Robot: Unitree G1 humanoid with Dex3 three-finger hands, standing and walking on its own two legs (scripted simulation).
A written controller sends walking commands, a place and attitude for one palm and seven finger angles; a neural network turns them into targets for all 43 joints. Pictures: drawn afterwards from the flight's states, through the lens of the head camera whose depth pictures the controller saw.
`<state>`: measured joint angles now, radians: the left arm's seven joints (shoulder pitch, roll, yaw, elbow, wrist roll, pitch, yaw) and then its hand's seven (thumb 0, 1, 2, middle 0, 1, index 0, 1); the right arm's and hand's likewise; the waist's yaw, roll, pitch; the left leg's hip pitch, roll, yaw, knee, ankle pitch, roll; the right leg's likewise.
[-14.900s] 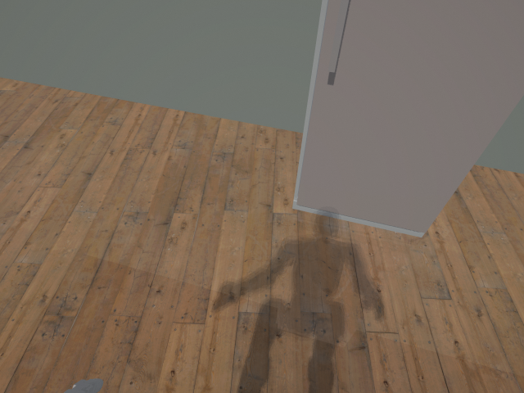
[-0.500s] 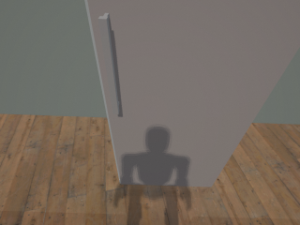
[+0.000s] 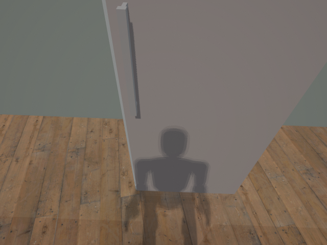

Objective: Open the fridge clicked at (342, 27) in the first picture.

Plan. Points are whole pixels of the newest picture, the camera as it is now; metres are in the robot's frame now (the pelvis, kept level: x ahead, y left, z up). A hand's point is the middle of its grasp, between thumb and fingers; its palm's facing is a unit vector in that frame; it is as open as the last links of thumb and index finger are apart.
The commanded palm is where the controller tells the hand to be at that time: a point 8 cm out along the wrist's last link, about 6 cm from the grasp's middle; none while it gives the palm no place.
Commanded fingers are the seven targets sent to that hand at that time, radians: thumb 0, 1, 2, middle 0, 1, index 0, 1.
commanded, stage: look again from close up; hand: left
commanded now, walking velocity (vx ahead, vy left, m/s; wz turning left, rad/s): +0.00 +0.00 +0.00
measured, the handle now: (130, 68) +0.52 +0.13 +0.18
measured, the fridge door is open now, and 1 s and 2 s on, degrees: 0 0 0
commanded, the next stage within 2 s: raise the hand to about handle height in 1.54 s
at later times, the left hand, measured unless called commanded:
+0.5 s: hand out of the picture -0.01 +0.19 -0.17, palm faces +0.01 -0.97 -0.24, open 7.4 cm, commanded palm none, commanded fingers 0.00 0.90 0.90 -0.20 -0.30 -0.20 -0.30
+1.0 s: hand out of the picture +0.09 +0.19 -0.16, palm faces -0.02 -0.96 -0.27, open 7.4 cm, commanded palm none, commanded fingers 0.00 0.90 0.90 -0.20 -0.30 -0.20 -0.30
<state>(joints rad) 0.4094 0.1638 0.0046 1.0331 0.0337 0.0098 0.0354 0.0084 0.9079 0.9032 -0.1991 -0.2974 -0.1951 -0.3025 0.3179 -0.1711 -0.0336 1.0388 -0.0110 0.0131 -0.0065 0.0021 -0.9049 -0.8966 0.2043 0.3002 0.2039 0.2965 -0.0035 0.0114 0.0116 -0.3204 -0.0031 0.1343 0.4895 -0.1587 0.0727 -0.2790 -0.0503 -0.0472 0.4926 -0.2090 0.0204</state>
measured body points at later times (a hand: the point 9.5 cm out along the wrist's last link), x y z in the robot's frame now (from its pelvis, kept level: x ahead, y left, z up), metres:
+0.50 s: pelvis +0.01 +0.00 +0.00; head +0.01 +0.00 +0.45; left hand -0.01 +0.24 -0.15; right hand +0.04 -0.24 -0.15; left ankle +0.08 +0.07 -0.73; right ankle +0.05 -0.15 -0.73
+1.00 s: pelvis +0.05 -0.02 +0.01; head +0.06 -0.02 +0.46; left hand +0.09 +0.24 -0.14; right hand +0.09 -0.28 -0.14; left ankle +0.08 +0.07 -0.73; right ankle +0.05 -0.15 -0.73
